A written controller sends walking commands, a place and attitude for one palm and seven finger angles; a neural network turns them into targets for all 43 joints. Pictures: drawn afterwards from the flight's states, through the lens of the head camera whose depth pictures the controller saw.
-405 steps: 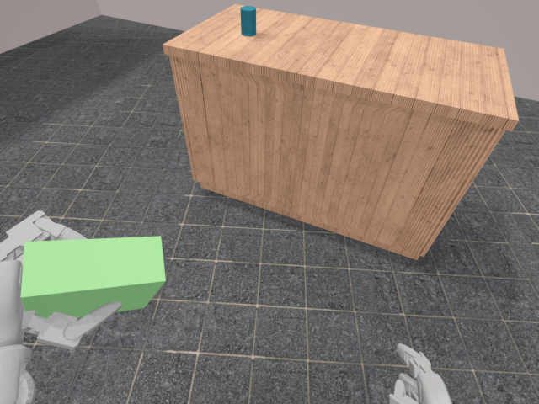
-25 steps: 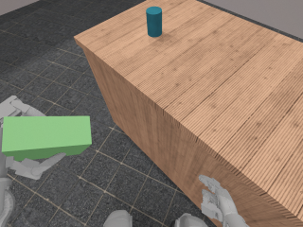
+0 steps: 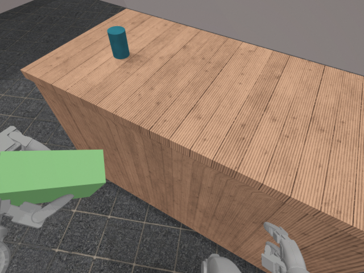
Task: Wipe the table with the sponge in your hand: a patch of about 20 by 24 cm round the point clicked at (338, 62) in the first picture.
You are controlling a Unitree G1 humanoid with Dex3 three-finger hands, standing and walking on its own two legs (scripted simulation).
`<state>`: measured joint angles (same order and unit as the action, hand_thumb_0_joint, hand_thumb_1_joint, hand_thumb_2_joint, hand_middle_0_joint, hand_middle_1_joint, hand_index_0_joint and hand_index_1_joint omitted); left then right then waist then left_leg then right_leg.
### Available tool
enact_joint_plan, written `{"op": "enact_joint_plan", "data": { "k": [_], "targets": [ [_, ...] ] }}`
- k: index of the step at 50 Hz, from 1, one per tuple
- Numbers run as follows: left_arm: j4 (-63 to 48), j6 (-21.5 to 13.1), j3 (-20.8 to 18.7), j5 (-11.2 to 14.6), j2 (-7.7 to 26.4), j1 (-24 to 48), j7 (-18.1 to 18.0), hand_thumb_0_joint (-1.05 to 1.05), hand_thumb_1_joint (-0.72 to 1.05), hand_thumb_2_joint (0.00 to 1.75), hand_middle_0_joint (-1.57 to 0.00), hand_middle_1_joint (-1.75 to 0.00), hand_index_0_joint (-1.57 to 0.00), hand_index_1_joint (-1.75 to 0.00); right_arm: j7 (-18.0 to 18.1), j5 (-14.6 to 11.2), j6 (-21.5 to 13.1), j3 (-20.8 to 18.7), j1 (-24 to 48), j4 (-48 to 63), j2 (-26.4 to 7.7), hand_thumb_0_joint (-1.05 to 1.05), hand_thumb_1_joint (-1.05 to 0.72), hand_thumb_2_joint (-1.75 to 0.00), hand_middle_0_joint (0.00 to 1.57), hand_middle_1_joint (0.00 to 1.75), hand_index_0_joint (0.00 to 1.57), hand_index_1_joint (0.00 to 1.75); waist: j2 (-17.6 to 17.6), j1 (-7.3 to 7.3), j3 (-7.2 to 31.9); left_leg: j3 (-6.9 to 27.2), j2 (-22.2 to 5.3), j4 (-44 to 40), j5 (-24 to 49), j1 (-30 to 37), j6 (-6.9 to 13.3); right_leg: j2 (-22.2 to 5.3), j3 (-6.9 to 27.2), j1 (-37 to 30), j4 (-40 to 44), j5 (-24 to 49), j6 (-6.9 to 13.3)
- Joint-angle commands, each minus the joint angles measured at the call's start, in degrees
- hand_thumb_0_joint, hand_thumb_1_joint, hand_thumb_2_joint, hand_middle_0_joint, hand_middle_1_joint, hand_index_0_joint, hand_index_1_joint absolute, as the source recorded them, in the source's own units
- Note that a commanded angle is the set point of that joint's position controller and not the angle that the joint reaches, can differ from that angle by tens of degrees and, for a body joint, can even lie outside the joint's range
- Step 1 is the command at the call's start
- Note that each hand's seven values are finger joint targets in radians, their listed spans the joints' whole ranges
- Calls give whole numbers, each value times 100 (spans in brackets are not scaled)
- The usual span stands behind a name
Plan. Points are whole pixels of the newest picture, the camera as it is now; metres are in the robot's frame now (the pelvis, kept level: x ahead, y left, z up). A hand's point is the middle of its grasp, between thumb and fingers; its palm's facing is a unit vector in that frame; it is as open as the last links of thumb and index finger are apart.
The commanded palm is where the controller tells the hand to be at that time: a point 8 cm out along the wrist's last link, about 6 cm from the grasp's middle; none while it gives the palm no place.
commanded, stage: turn to face it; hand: left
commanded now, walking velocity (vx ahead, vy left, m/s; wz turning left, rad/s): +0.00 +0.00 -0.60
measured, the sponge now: (69, 177) +0.23 +0.21 +0.15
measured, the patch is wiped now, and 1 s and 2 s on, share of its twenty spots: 0.00 0.00 0.00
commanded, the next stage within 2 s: come to a stop and stand still in 1.32 s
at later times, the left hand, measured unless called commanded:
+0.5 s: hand (126, 177) +0.22 +0.11 +0.18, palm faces +0.06 -0.86 -0.51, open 9.8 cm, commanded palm +0.19 +0.17 +0.18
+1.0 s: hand (223, 226) +0.17 -0.03 +0.17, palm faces -0.25 -0.80 -0.54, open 9.8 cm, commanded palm +0.15 +0.06 +0.18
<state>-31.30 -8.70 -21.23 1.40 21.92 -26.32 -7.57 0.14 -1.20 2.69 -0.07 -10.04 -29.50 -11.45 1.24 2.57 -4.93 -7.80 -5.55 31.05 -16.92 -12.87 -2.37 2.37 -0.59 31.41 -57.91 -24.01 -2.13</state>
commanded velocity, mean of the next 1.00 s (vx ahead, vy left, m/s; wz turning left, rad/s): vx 0.00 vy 0.00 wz -0.55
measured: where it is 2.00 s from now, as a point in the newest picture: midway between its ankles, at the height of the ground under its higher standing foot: outside the picture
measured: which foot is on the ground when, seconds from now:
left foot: down 0.00-0.16, up 0.18-0.52, down 0.54-0.84, up 0.86-1.00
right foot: up 0.00-0.12, down 0.14-0.56, up 0.58-0.80, down 0.82-1.00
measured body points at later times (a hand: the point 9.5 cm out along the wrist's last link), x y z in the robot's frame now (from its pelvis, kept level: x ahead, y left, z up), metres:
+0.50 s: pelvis -0.06 -0.04 +0.00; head -0.01 -0.05 +0.45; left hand +0.21 +0.16 +0.21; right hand +0.01 -0.35 -0.09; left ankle -0.01 +0.09 -0.72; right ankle +0.00 -0.14 -0.73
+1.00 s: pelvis -0.14 -0.07 +0.00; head -0.10 -0.13 +0.44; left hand +0.18 +0.02 +0.20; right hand -0.15 -0.35 -0.11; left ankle -0.07 +0.06 -0.65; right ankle -0.16 -0.16 -0.73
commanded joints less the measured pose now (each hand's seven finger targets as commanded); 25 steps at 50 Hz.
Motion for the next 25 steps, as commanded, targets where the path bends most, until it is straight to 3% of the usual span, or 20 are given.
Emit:
{"op": "enact_joint_plan", "data": {
  "k": [1,5,6,7,8,9,10,11,13,15,19,21,24,25],
  "targets": [
    [-1381,-493,-351,38,725,558,-99,0,10,130,-120,-160,-120,-160,39,-34,-583,-291,106,761,-841,0,-90,-90,20,30,20,30,-1671,-208,402,180,-1575,-957,1969,-34,621,-354,-559,-547,832,-206,-164],
    [-1162,-504,-501,25,880,658,-84,0,10,130,-120,-160,-120,-160,37,8,-759,-322,-79,747,-914,0,-90,-90,20,30,20,30,-1668,-229,764,-123,-1407,26,2510,356,307,-82,-899,-1533,2536,617,-90],
    [-1159,-526,-561,40,906,639,-87,0,10,130,-120,-160,-120,-160,12,-16,-773,-301,-53,784,-866,0,-90,-90,20,30,20,30,-1375,-195,927,-125,-1339,566,2378,187,215,-197,-745,-2017,3006,1123,12],
    [-1160,-557,-715,6,1114,644,-116,0,10,130,-120,-160,-120,-160,0,-43,-760,-288,-89,798,-775,0,-90,-90,20,30,20,30,-467,-211,1140,-347,-957,1585,1689,-285,23,-793,20,-2590,3258,2734,328],
    [-1098,-598,-1040,31,1444,464,-182,0,10,130,-120,-160,-120,-160,31,-26,-719,-205,123,905,-571,0,-90,-90,20,30,20,30,1106,-122,1184,-280,-217,2722,-965,-1669,-232,-1786,1729,-3321,3203,5649,938],
    [-842,-492,-1166,188,1408,34,-186,0,10,130,-120,-160,-120,-160,59,-65,-628,-273,212,908,-647,0,-90,-90,20,30,20,30,1667,-43,1550,481,-10,3532,-1879,-1947,-262,-2079,2438,-3178,3314,5754,1059],
    [-978,-434,-1389,241,1557,-442,-216,0,10,130,-120,-160,-120,-160,44,-54,-500,-261,312,906,-616,0,-90,-90,20,30,20,30,1107,-32,1717,833,-46,3815,-1761,-2099,-253,-2124,2547,-3394,3203,5474,1160],
    [-1396,-482,-1336,289,1443,-551,-219,0,10,130,-120,-160,-120,-160,3,-14,-369,-141,357,882,-473,0,-90,-90,20,30,20,30,685,-94,1826,993,-106,4067,-1476,-2334,-258,-2116,2281,-3616,3063,4886,1275],
    [-1562,-568,-1421,297,1352,-649,-246,0,10,130,-120,-160,-120,-160,-5,32,-203,-101,561,749,-431,0,-90,-90,20,30,20,30,344,-153,1714,908,-57,3956,-1098,-2224,-302,-1799,1785,-3238,3204,4237,1189],
    [-1685,-582,-1561,306,1493,-719,-278,0,10,130,-120,-160,-120,-160,36,52,-121,-163,655,703,-504,0,-90,-90,20,30,20,30,356,-142,1737,832,-15,3149,-1134,-1811,-278,-1714,1810,-2899,3343,3796,1237],
    [-1377,-518,-1282,275,1227,-664,-231,0,10,130,-120,-160,-120,-160,60,55,-66,-240,538,718,-618,0,-90,-90,20,30,20,30,525,-109,1376,605,207,1986,-953,-1069,-199,-1583,2139,-1838,3914,1779,1253],
    [-1334,-475,-1126,259,1133,-611,-218,0,10,130,-120,-160,-120,-160,76,38,-75,-212,523,729,-649,0,-90,-90,20,30,20,30,603,-61,1345,589,303,1269,-978,-733,-119,-1524,2261,-1665,3969,1396,1222],
    [-1193,-452,-956,181,1078,-370,-179,0,10,130,-120,-160,-120,-160,89,26,-76,-211,362,728,-712,0,-90,-90,20,30,20,30,496,-143,1245,489,308,-93,-555,252,9,-1231,2270,-1010,3947,612,864],
    [-1336,-470,-867,186,1085,-243,-159,0,10,130,-120,-160,-120,-160,133,10,-97,-232,317,715,-768,0,-90,-90,20,30,20,30,205,-167,1281,548,115,-710,-347,717,112,-986,2076,-834,3621,645,687]
  ]
}}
